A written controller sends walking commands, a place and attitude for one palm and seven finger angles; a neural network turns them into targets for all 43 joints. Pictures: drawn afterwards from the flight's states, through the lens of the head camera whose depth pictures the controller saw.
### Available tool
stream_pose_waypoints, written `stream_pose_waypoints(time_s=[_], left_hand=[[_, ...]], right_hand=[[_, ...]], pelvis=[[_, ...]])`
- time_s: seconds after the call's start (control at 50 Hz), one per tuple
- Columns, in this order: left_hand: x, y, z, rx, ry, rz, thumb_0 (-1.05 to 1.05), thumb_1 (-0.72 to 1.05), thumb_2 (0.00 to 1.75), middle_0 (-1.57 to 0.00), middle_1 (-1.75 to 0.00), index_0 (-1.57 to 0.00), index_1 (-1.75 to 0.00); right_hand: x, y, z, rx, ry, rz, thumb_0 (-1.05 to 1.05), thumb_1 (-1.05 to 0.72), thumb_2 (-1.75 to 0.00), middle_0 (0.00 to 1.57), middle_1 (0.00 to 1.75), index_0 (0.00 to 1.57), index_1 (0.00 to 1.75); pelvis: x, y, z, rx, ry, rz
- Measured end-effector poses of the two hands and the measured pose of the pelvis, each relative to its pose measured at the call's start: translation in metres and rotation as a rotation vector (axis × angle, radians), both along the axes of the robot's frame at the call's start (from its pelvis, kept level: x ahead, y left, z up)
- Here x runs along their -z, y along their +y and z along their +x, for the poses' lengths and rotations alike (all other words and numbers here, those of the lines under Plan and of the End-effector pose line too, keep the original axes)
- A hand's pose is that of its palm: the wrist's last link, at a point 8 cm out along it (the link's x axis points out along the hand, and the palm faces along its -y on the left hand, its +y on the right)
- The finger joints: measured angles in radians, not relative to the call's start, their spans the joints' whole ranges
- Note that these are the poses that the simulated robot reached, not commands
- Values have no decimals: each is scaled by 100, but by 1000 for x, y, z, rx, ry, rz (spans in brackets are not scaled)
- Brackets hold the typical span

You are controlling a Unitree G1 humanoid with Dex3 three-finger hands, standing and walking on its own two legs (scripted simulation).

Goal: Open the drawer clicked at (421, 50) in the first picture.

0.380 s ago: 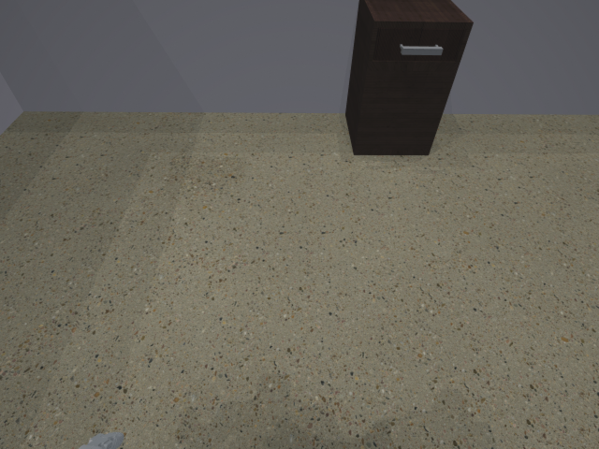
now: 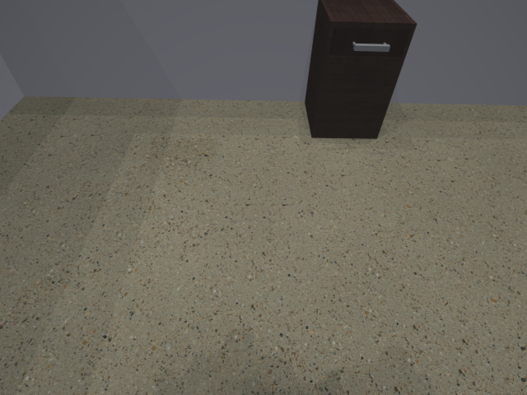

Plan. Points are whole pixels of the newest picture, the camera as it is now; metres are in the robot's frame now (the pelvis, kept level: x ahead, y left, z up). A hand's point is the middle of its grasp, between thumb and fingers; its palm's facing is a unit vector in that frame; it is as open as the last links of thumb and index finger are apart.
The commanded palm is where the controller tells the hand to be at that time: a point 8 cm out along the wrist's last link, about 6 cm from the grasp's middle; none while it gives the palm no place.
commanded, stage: stand and wait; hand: left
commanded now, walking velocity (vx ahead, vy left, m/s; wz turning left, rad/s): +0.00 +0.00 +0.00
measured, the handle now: (370, 45) +1.77 -0.45 -0.16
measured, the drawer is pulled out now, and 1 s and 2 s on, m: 0.00 0.00 0.00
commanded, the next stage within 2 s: look at it before walking up in 0.48 s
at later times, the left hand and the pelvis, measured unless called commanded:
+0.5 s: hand out of the picture +0.06 +0.24 -0.15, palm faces -0.02 -0.94 -0.33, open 7.4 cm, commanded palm none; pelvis -0.01 -0.01 +0.00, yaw +0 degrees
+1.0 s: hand out of the picture +0.06 +0.24 -0.15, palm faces -0.03 -0.95 -0.32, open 7.4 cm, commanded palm none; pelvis +0.00 -0.01 +0.00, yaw +0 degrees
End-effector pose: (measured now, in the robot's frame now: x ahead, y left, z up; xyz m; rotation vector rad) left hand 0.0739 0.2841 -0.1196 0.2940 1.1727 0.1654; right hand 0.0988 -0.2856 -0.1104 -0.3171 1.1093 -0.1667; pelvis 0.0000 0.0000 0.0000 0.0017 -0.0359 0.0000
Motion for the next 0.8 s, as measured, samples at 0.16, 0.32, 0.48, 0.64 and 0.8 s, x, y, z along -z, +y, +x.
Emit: stream_pose_waypoints(time_s=[0.16, 0.32, 0.48, 0.64, 0.8], left_hand=[[0, 3, -18, -16, 41, 12, 0, 90, 90, -20, -30, -20, -30], [-2, 4, -22, -17, 43, 21, 0, 90, 90, -20, -30, -20, -30], [-4, 2, -20, -11, 30, 20, 0, 90, 90, -20, -30, -20, -30], [-3, -2, -21, -8, 41, 15, 0, 90, 90, -20, -30, -20, -30], [-1, -3, -21, -10, 57, 12, 0, 90, 90, -20, -30, -20, -30]], right_hand=[[4, -9, -28, 28, 71, -9, 1, -91, -89, 20, 30, 20, 30], [6, -12, -44, 41, 100, -5, 1, -91, -89, 20, 30, 20, 30], [7, -12, -48, 42, 102, 3, 1, -91, -89, 20, 30, 20, 30], [7, -12, -48, 41, 108, 5, 1, -91, -89, 20, 30, 20, 30], [7, -13, -44, 41, 113, 3, 1, -91, -89, 20, 30, 20, 30]], pelvis=[[-1, -3, -5, -2, -5, -1], [-3, -5, -10, -3, -10, -1], [-3, -6, -13, -2, -9, 0], [-4, -7, -13, -1, -2, 1], [-4, -8, -10, 0, 3, 0]])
